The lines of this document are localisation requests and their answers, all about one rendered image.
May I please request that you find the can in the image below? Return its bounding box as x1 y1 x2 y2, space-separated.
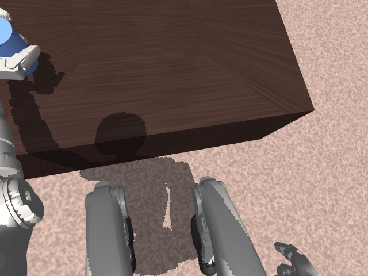
0 17 38 76

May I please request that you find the left robot arm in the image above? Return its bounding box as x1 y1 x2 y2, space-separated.
0 100 44 276

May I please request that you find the right robot hand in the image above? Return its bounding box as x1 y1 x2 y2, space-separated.
274 242 318 276

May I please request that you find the left robot foot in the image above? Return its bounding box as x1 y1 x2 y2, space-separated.
126 216 136 273

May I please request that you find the right robot foot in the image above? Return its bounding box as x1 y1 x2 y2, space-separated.
191 214 216 276

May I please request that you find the left robot hand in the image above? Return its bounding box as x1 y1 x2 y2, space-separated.
0 8 41 80

